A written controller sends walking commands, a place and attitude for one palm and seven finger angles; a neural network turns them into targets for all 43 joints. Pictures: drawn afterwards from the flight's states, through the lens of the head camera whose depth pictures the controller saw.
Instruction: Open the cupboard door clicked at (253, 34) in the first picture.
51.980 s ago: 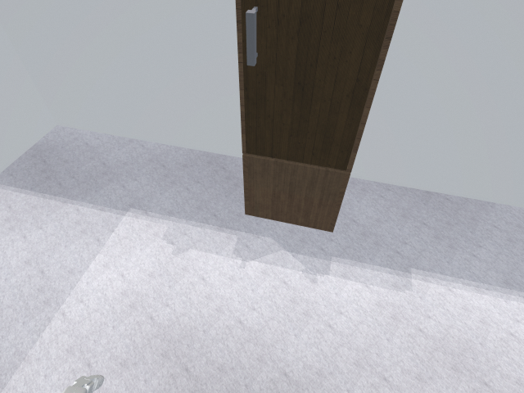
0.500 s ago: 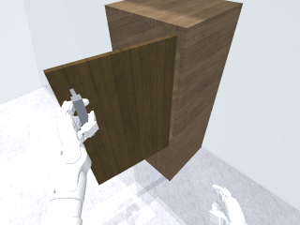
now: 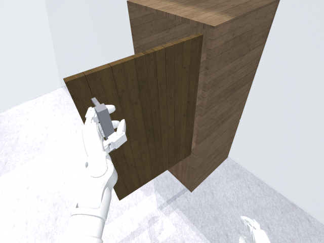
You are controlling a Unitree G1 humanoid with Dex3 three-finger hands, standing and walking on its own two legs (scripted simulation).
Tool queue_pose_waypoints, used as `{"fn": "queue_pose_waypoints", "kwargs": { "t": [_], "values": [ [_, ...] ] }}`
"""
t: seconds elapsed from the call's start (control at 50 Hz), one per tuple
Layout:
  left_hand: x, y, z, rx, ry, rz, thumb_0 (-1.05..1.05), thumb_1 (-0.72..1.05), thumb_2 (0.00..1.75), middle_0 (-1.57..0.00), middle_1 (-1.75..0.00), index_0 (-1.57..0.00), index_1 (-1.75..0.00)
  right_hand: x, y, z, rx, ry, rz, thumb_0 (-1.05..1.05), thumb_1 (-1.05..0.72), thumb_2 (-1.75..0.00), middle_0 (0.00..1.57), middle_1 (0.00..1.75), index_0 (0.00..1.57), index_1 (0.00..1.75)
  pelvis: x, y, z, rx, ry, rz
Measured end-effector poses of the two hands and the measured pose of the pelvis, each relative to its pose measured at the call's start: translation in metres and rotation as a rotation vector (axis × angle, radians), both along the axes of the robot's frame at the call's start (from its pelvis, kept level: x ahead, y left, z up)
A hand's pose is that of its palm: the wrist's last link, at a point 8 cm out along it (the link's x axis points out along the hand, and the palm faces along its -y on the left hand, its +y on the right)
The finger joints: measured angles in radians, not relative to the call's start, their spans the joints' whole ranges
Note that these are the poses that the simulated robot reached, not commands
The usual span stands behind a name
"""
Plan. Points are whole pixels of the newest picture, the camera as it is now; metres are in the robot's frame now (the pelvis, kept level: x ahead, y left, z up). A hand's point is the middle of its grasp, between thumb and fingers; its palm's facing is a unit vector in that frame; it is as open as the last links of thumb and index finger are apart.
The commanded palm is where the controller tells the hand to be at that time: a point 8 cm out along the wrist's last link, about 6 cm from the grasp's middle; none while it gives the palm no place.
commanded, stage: open thumb and fingers to let go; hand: left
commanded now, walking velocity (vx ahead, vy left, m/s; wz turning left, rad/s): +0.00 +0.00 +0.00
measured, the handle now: (104, 124) +0.37 +0.18 +0.12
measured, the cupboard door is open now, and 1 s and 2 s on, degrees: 83 86 84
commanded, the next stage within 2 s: slide the hand sideways off the handle in 0.58 s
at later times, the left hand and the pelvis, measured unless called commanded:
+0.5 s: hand (120, 134) +0.33 +0.13 +0.13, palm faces +0.38 -0.92 +0.01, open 14.2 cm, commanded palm +0.29 +0.16 +0.12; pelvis -0.01 +0.03 +0.00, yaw +0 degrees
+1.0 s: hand (114, 145) +0.30 +0.14 +0.13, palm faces -0.06 -1.00 -0.01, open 15.8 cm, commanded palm +0.28 +0.18 +0.12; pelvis -0.04 +0.03 +0.00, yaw +1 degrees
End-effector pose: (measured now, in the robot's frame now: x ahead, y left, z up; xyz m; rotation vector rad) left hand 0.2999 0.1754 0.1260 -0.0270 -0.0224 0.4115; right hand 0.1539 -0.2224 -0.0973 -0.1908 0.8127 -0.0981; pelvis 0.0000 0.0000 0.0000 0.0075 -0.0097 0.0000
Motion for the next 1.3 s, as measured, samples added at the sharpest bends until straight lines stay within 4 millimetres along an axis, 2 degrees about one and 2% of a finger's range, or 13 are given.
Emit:
{"fn": "queue_pose_waypoints", "kwargs": {
  "t": [0.26,0.4,0.72,0.86,0.92,1.1,1.3],
  "values": [
    [-0.005,-0.004,0.0,-0.004,-0.005,-0.017,0.0,-0.22,0.42,-0.32,-1.22,-0.31,-1.23,0.011,0.031,0.01,0.017,-0.034,0.036,0.01,-0.9,-0.9,0.2,0.3,0.2,0.29,-0.002,0.018,-0.001,-0.008,-0.003,-0.006],
    [-0.006,-0.006,0.0,0.008,0.002,-0.017,-0.01,-0.42,0.34,-0.3,-1.06,-0.28,-1.06,0.008,0.039,0.009,0.018,-0.02,0.039,0.01,-0.9,-0.9,0.2,0.3,0.2,0.29,-0.005,0.025,-0.002,-0.012,-0.005,-0.005],
    [-0.01,-0.001,0.0,0.031,0.002,-0.047,-0.01,-0.49,0.3,-0.45,-0.71,-0.44,-0.69,-0.01,0.045,0.003,0.006,0.02,0.051,0.01,-0.9,-0.9,0.2,0.3,0.2,0.29,-0.02,0.027,-0.003,-0.018,-0.012,0.009],
    [-0.013,0.016,-0.001,0.104,-0.024,-0.413,-0.01,-0.49,0.3,-0.31,-0.49,-0.24,-0.49,-0.026,0.035,0.005,-0.007,-0.01,0.011,0.01,-0.9,-0.9,0.2,0.3,0.2,0.29,-0.029,0.027,-0.003,-0.02,-0.029,0.017],
    [-0.013,0.018,-0.001,0.063,-0.024,-0.478,-0.01,-0.5,0.3,-0.26,-0.42,-0.21,-0.44,-0.031,0.031,0.005,-0.009,-0.033,0.0,0.01,-0.9,-0.9,0.2,0.3,0.2,0.29,-0.033,0.028,-0.004,-0.021,-0.028,0.017],
    [-0.019,0.011,-0.002,0.046,-0.038,-0.463,-0.01,-0.5,0.3,-0.27,-0.39,-0.23,-0.41,-0.036,0.029,0.009,0.018,-0.084,0.004,0.01,-0.9,-0.9,0.2,0.3,0.2,0.29,-0.036,0.027,-0.004,-0.015,-0.018,0.0],
    [-0.024,0.01,-0.003,0.043,-0.043,-0.491,-0.01,-0.5,0.3,-0.25,-0.36,-0.21,-0.37,-0.024,0.023,0.018,0.036,-0.124,-0.019,0.01,-0.9,-0.9,0.2,0.3,0.2,0.29,-0.024,0.019,-0.002,-0.01,-0.014,-0.029]
  ]
}}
